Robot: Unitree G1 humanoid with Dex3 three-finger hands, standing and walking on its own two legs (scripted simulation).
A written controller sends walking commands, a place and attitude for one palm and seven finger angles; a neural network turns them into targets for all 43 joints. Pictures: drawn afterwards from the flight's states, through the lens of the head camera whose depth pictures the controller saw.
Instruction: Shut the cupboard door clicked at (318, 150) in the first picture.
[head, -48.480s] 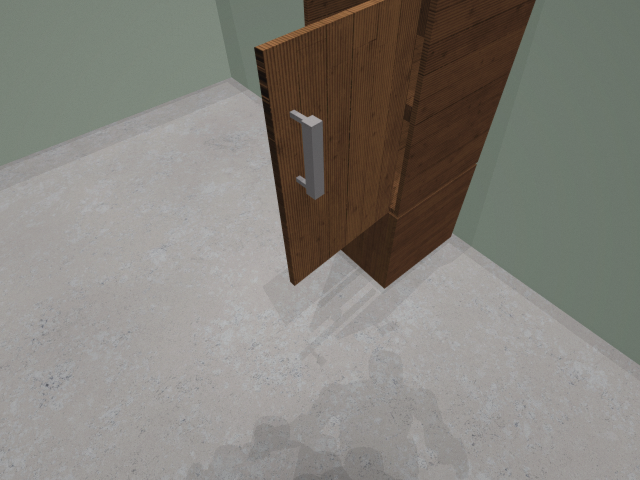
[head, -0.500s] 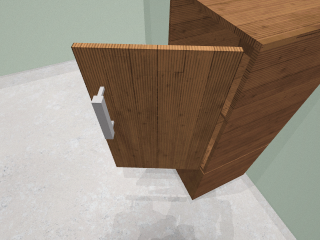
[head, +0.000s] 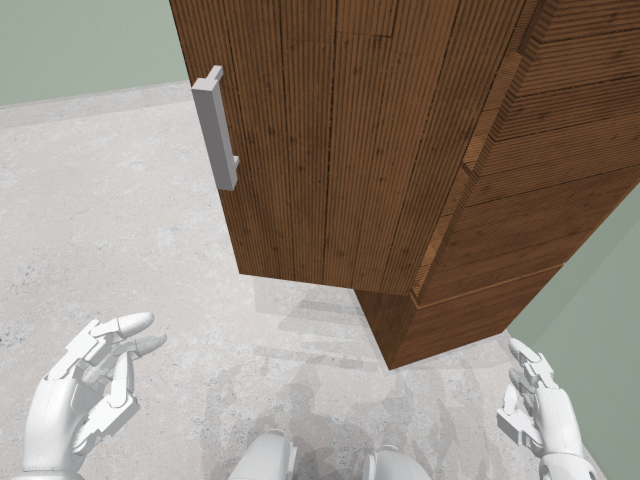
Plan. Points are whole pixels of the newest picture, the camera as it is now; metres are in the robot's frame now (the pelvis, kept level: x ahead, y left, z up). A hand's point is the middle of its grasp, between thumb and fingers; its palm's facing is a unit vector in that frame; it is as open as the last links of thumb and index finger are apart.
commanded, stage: raise the hand and make a fist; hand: left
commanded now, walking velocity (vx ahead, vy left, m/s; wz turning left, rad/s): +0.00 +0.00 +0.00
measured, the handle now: (222, 130) +0.51 +0.20 +0.15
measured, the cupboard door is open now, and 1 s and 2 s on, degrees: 64 64 64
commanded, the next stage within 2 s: bring the fist close to the handle in 1.38 s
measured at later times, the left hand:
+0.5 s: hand (144, 319) +0.25 +0.23 +0.09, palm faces -0.05 -1.00 -0.02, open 3.4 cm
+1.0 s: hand (109, 260) +0.28 +0.25 +0.16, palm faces +0.03 -1.00 -0.06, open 3.1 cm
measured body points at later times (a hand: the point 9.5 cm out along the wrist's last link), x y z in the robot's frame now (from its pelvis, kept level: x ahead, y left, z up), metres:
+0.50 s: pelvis +0.04 +0.05 +0.03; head +0.09 +0.06 +0.48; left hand +0.25 +0.28 +0.10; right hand +0.19 -0.20 -0.04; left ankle +0.05 +0.14 -0.65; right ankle +0.06 -0.07 -0.65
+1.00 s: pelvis +0.05 +0.06 +0.05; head +0.07 +0.06 +0.50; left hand +0.27 +0.30 +0.16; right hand +0.23 -0.16 -0.01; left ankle +0.05 +0.14 -0.65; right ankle +0.06 -0.07 -0.65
